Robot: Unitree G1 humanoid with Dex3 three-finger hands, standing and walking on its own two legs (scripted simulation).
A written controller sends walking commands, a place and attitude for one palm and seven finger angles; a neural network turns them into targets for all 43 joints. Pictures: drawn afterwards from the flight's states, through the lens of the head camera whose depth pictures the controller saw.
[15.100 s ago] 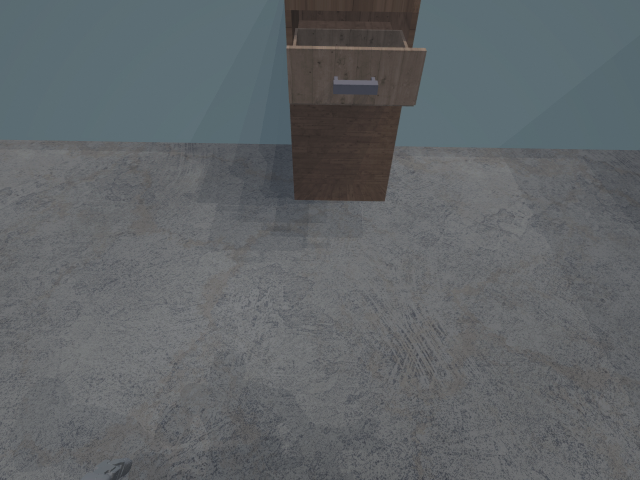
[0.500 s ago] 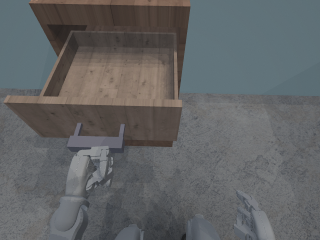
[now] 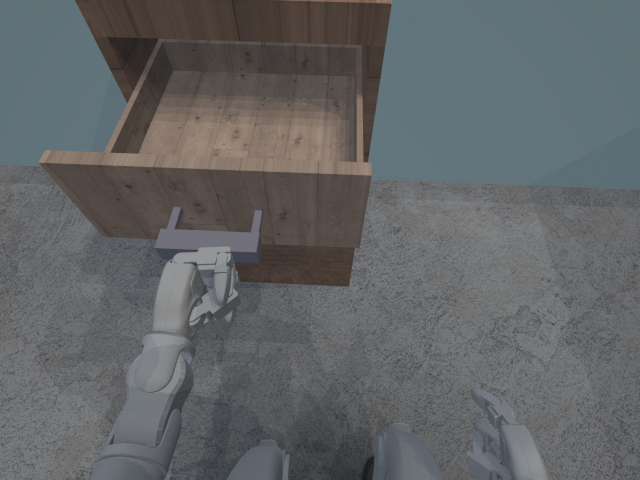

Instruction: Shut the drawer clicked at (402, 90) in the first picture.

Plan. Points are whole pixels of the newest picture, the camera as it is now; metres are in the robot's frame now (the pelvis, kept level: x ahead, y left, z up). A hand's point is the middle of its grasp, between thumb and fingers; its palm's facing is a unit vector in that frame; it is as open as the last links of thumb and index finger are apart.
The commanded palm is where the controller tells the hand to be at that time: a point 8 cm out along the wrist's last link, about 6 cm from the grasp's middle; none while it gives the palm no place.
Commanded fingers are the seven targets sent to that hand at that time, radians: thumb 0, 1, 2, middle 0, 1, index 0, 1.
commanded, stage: push the drawer shut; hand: left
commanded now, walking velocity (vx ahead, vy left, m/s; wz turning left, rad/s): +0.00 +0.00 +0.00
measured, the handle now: (214, 230) +0.41 +0.15 +0.05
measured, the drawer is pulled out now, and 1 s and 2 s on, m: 0.25 0.12 0.00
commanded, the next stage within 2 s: none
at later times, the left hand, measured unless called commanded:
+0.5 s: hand (245, 240) +0.40 +0.11 +0.04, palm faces -0.05 -1.00 -0.05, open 3.1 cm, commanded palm +0.38 +0.17 +0.05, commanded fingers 0.00 0.90 0.90 -1.40 -1.60 -1.40 -1.60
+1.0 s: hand (251, 205) +0.45 +0.11 +0.04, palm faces -0.04 -1.00 -0.05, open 3.1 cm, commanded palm +0.44 +0.17 +0.05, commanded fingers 0.00 0.90 0.90 -1.40 -1.60 -1.40 -1.60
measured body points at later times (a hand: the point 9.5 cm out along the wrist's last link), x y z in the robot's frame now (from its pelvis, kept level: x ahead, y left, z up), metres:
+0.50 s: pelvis +0.00 +0.00 +0.00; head +0.10 -0.01 +0.44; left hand +0.39 +0.16 +0.05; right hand +0.10 -0.26 -0.11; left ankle -0.01 +0.11 -0.65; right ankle +0.06 -0.12 -0.65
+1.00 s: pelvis -0.01 -0.01 +0.00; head +0.12 -0.01 +0.43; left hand +0.45 +0.16 +0.05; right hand +0.06 -0.27 -0.12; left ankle -0.01 +0.11 -0.65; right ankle +0.06 -0.12 -0.65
